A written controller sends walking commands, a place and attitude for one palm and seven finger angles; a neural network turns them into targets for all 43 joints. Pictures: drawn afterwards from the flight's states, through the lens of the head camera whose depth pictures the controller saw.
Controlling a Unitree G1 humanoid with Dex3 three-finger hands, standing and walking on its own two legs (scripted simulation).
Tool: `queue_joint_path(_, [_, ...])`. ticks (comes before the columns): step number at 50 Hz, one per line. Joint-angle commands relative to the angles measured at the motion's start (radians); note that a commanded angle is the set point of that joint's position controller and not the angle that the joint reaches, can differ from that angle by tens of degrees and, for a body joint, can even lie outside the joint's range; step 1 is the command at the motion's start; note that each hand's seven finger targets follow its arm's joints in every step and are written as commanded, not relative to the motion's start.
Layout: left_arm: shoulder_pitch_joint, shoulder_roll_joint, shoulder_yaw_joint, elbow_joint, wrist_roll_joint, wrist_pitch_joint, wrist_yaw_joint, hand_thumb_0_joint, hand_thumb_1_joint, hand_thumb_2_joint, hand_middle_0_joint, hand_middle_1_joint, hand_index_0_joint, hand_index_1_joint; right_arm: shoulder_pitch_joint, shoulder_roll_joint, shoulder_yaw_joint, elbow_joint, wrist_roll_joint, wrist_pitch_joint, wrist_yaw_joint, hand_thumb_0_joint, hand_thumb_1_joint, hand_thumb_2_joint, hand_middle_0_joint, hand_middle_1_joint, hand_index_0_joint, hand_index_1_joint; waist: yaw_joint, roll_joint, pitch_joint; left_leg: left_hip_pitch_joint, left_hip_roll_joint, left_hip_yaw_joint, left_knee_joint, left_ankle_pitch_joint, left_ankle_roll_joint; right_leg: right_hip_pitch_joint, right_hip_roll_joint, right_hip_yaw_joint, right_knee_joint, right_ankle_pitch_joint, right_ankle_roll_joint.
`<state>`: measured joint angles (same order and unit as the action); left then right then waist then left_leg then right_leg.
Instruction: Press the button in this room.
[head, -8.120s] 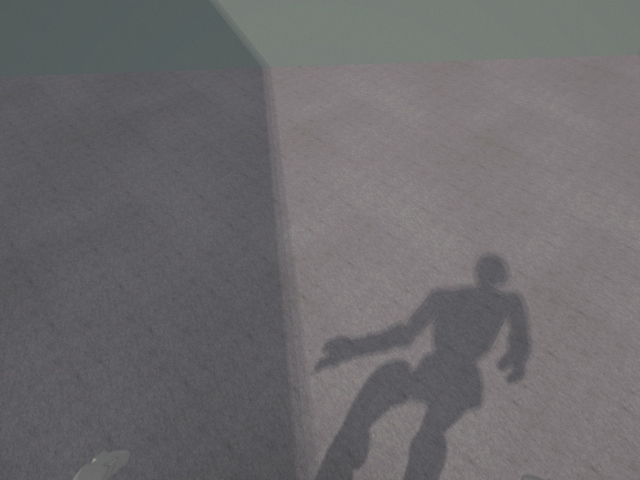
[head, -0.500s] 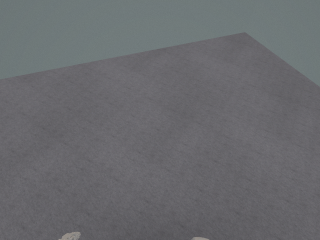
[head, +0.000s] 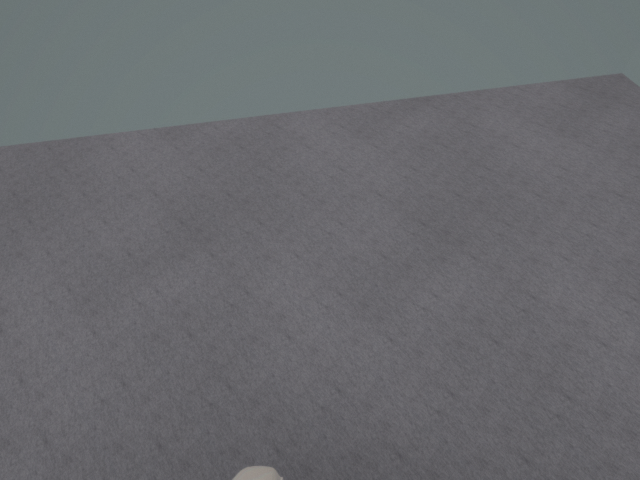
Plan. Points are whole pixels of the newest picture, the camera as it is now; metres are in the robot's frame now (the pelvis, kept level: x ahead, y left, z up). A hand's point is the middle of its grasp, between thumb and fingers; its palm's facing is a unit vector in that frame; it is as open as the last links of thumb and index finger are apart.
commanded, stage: turn or walk to find it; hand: left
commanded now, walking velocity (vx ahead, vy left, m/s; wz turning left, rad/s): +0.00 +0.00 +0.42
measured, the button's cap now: out of the picture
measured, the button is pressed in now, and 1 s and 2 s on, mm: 0 0 0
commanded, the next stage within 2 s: none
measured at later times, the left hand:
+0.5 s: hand out of the picture +0.02 +0.28 -0.16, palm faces +0.23 -0.94 -0.24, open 7.4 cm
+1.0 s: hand out of the picture -0.06 +0.18 -0.15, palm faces +0.43 -0.86 -0.27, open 7.4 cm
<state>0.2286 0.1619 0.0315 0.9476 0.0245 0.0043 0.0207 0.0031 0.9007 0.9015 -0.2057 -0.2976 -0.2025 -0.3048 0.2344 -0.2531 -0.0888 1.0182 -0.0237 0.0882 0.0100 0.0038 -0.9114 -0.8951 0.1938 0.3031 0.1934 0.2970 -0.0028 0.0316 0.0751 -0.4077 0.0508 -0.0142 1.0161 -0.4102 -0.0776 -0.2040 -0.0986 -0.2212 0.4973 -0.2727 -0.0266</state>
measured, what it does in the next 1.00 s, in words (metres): steps on the spot, turning left: left foot, then right foot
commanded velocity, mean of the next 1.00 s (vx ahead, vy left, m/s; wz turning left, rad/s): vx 0.00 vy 0.00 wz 0.42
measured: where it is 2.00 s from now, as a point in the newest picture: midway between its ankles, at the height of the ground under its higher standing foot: outside the picture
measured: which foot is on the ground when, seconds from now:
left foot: up 0.00-0.12, down 0.14-0.70, up 0.72-1.00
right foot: down 0.00-0.16, up 0.18-0.68, down 0.70-1.00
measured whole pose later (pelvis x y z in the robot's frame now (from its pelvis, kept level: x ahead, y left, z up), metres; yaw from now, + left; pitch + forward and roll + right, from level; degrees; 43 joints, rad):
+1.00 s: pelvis -0.05 -0.02 +0.00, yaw +25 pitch -1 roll +2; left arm 0.22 0.15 0.03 0.94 0.02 0.01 0.02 0.00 0.90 0.90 -0.21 -0.30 -0.20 -0.30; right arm 0.28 -0.26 -0.10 1.02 -0.03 0.09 0.01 0.00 -0.91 -0.90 0.19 0.30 0.19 0.30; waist -0.02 0.05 0.06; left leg -0.46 0.04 -0.05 1.15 -0.34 -0.08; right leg -0.20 -0.08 -0.19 0.48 -0.26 -0.04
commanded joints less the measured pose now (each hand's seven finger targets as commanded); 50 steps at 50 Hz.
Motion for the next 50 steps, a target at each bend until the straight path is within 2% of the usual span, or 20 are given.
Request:
queue_joint_path(1, [0.07, 0.239, 0.061, -0.032, 0.008, -0.011, 0.014, 0.0, 0.9, 0.9, -0.2, -0.3, -0.2, -0.3, -0.084, -0.026, 0.016, -0.105, 0.014, -0.043, 0.001, 0.0, -0.9, -0.9, 0.2, 0.3, 0.2, 0.3, 0.052, -0.227, -0.087, -0.024, -0.01, 0.061, -0.196, -0.064, 0.01, 0.131, -0.271, 0.187, -0.114, 0.442, -0.121])
queue_joint_path(4, [0.043, 0.251, 0.066, -0.021, 0.007, -0.004, 0.012, 0.0, 0.9, 0.9, -0.2, -0.3, -0.2, -0.3, -0.047, -0.028, 0.018, -0.1, 0.02, -0.054, -0.002, 0.0, -0.9, -0.9, 0.2, 0.3, 0.2, 0.3, 0.023, -0.234, -0.107, 0.09, -0.02, 0.092, -0.366, -0.003, 0.026, 0.09, -0.276, 0.161, -0.05, 0.43, -0.096])
queue_joint_path(6, [0.026, 0.234, 0.065, -0.025, -0.007, 0.007, 0.009, 0.0, 0.9, 0.9, -0.2, -0.3, -0.2, -0.3, 0.025, -0.063, 0.012, -0.083, 0.015, -0.068, -0.001, 0.0, -0.9, -0.9, 0.2, 0.3, 0.2, 0.3, -0.027, -0.122, -0.141, 0.288, -0.004, 0.081, -0.601, 0.236, 0.043, -0.029, -0.223, 0.079, 0.088, 0.287, -0.011])
queue_joint_path(7, [0.045, 0.179, 0.057, -0.045, -0.016, 0.016, 0.006, 0.0, 0.9, 0.9, -0.2, -0.3, -0.2, -0.3, 0.053, -0.155, -0.007, -0.083, 0.007, -0.079, -0.004, 0.0, -0.9, -0.9, 0.2, 0.3, 0.2, 0.3, -0.039, 0.139, -0.157, 0.402, 0.184, -0.184, -0.688, 0.395, 0.111, -0.222, -0.103, 0.025, 0.29, -0.008, 0.063])
queue_joint_path(8, [0.002, 0.127, 0.035, -0.082, -0.012, 0.024, 0.004, 0.0, 0.9, 0.9, -0.2, -0.3, -0.2, -0.3, 0.086, -0.233, -0.024, -0.083, 0.007, -0.074, -0.011, 0.0, -0.9, -0.9, 0.2, 0.3, 0.2, 0.3, -0.058, 0.311, -0.13, 0.384, 0.348, -0.36, -0.712, 0.691, 0.21, -0.359, -0.019, 0.07, 0.453, -0.381, 0.104])
queue_joint_path(9, [-0.035, 0.158, 0.037, -0.084, -0.007, 0.034, 0.007, 0.0, 0.9, 0.9, -0.2, -0.3, -0.2, -0.3, 0.084, -0.229, -0.02, -0.076, 0.005, -0.066, -0.013, 0.0, -0.9, -0.9, 0.2, 0.3, 0.2, 0.3, -0.062, 0.186, -0.109, 0.296, 0.367, -0.293, -0.701, 0.613, 0.243, -0.305, -0.035, 0.145, 0.544, -0.352, 0.085])
queue_joint_path(10, [-0.046, 0.144, 0.041, -0.067, -0.002, 0.042, 0.009, 0.0, 0.9, 0.9, -0.2, -0.3, -0.2, -0.3, 0.05, -0.189, -0.011, -0.076, 0.002, -0.075, -0.027, 0.0, -0.9, -0.9, 0.2, 0.3, 0.2, 0.3, -0.052, 0.22, -0.089, 0.276, 0.301, -0.28, -0.722, 0.612, 0.212, -0.335, -0.038, 0.186, 0.572, -0.296, 0.092])
queue_joint_path(12, [-0.042, 0.166, 0.049, -0.043, -0.005, 0.04, -0.003, 0.0, 0.9, 0.9, -0.2, -0.3, -0.2, -0.3, -0.037, -0.154, 0.003, -0.103, 0.004, -0.074, -0.035, 0.0, -0.9, -0.9, 0.2, 0.3, 0.2, 0.3, -0.02, 0.159, -0.047, 0.275, 0.226, -0.21, -0.7, 0.609, 0.205, -0.362, -0.028, 0.202, 0.64, -0.174, 0.098])
queue_joint_path(15, [0.002, 0.163, 0.049, -0.018, -0.007, 0.03, -0.01, 0.0, 0.9, 0.9, -0.2, -0.3, -0.2, -0.3, -0.041, -0.14, 0.01, -0.111, 0.01, -0.087, -0.034, 0.0, -0.9, -0.9, 0.2, 0.3, 0.2, 0.3, 0.0, 0.101, -0.09, 0.33, 0.177, -0.144, -0.684, 0.694, 0.201, -0.349, -0.015, 0.194, 0.655, -0.105, 0.115])
queue_joint_path(19, [-0.031, 0.165, 0.047, -0.034, -0.009, 0.028, -0.003, 0.0, 0.9, 0.9, -0.2, -0.3, -0.2, -0.3, 0.019, -0.131, 0.003, -0.101, 0.012, -0.091, -0.034, 0.0, -0.9, -0.9, 0.2, 0.3, 0.2, 0.3, -0.017, 0.078, -0.118, 0.392, 0.178, -0.18, -0.67, 0.779, 0.216, -0.357, -0.01, 0.207, 0.624, -0.092, 0.131])
queue_joint_path(27, [-0.129, 0.135, 0.039, -0.089, -0.016, 0.03, 0.003, 0.0, 0.9, 0.9, -0.2, -0.3, -0.2, -0.3, 0.043, -0.136, -0.008, -0.098, -0.002, -0.078, -0.03, 0.0, -0.9, -0.9, 0.2, 0.3, 0.2, 0.3, -0.04, 0.1, -0.081, 0.292, 0.189, -0.321, -0.679, 0.605, 0.262, -0.267, 0.024, 0.217, 0.409, -0.182, 0.118])
queue_joint_path(31, [-0.08, 0.127, 0.038, -0.088, -0.024, 0.02, 0.005, 0.0, 0.9, 0.9, -0.2, -0.3, -0.2, -0.3, 0.016, -0.14, -0.013, -0.11, -0.005, -0.071, -0.026, 0.0, -0.9, -0.9, 0.2, 0.3, 0.2, 0.3, -0.014, 0.127, -0.107, 0.196, 0.15, -0.351, -0.643, 0.584, 0.243, -0.097, 0.067, 0.198, 0.186, -0.134, 0.094])
queue_joint_path(33, [-0.006, 0.14, 0.042, -0.069, -0.024, 0.009, 0.009, 0.0, 0.9, 0.9, -0.2, -0.3, -0.2, -0.3, -0.003, -0.131, -0.016, -0.115, 0.003, -0.069, -0.023, 0.0, -0.9, -0.9, 0.2, 0.3, 0.2, 0.3, 0.025, 0.09, -0.138, 0.105, 0.103, -0.331, -0.582, 0.487, 0.198, 0.07, 0.065, 0.186, -0.027, 0.04, 0.088])
queue_joint_path(34, [0.031, 0.182, 0.049, -0.064, -0.018, -0.002, 0.012, 0.0, 0.9, 0.9, -0.2, -0.3, -0.2, -0.3, 0.002, -0.098, -0.014, -0.117, 0.011, -0.07, -0.018, 0.0, -0.9, -0.9, 0.2, 0.3, 0.2, 0.3, 0.04, -0.012, -0.161, 0.009, 0.045, -0.284, -0.509, 0.35, 0.145, 0.203, -0.004, 0.247, -0.148, 0.102, 0.074])
queue_joint_path(35, [0.057, 0.27, 0.067, -0.063, -0.002, -0.013, 0.021, 0.0, 0.9, 0.9, -0.2, -0.3, -0.2, -0.3, 0.021, -0.028, -0.002, -0.133, 0.018, -0.072, -0.013, 0.0, -0.9, -0.9, 0.2, 0.3, 0.2, 0.3, 0.047, -0.27, -0.175, -0.172, -0.092, -0.114, -0.301, 0.022, 0.067, 0.315, -0.261, 0.5, -0.213, 0.127, -0.008])
queue_joint_path(36, [0.045, 0.301, 0.066, -0.079, -0.005, -0.009, 0.02, 0.0, 0.9, 0.9, -0.2, -0.3, -0.2, -0.3, -0.005, -0.055, -0.013, -0.149, 0.008, -0.064, -0.017, 0.0, -0.9, -0.9, 0.2, 0.3, 0.2, 0.3, 0.055, -0.311, -0.137, -0.178, -0.115, -0.069, -0.095, -0.181, 0.049, 0.161, -0.398, 0.583, -0.227, 0.213, -0.109])
queue_joint_path(37, [-0.005, 0.26, 0.06, -0.097, -0.01, -0.006, 0.022, 0.0, 0.9, 0.9, -0.2, -0.3, -0.2, -0.3, 0.006, -0.076, -0.021, -0.129, 0.001, -0.048, -0.013, 0.0, -0.9, -0.9, 0.2, 0.3, 0.2, 0.3, 0.029, -0.186, -0.103, -0.144, -0.085, -0.108, 0.051, -0.126, 0.051, 0.041, -0.359, 0.516, -0.25, 0.095, -0.135])
queue_joint_path(39, [-0.114, 0.213, 0.053, -0.119, -0.013, -0.004, 0.022, 0.0, 0.9, 0.9, -0.2, -0.3, -0.2, -0.3, 0.043, -0.066, -0.026, -0.092, -0.002, -0.028, -0.002, 0.0, -0.9, -0.9, 0.2, 0.3, 0.2, 0.3, -0.025, -0.189, -0.008, -0.144, -0.054, -0.092, 0.173, -0.031, 0.046, -0.08, -0.265, 0.422, -0.281, -0.051, -0.081])
queue_joint_path(41, [-0.128, 0.171, 0.038, -0.118, -0.013, -0.013, 0.015, 0.0, 0.9, 0.9, -0.2, -0.3, -0.2, -0.3, 0.086, -0.05, -0.021, -0.063, -0.004, -0.023, 0.005, 0.0, -0.9, -0.9, 0.2, 0.3, 0.2, 0.3, -0.046, -0.175, 0.015, -0.137, -0.047, -0.058, 0.226, 0.071, 0.027, -0.086, -0.188, 0.28, -0.258, 0.034, -0.048])
queue_joint_path(50, [0.031, 0.2, 0.053, -0.058, 0.001, -0.017, 0.02, 0.0, 0.9, 0.9, -0.2, -0.3, -0.2, -0.3, -0.022, -0.044, -0.005, -0.083, 0.002, -0.027, 0.003, 0.0, -0.9, -0.9, 0.2, 0.3, 0.2, 0.3, 0.028, -0.183, -0.041, -0.123, 0.001, -0.004, 0.027, 0.001, -0.006, 0.085, -0.255, 0.239, -0.206, 0.177, -0.103])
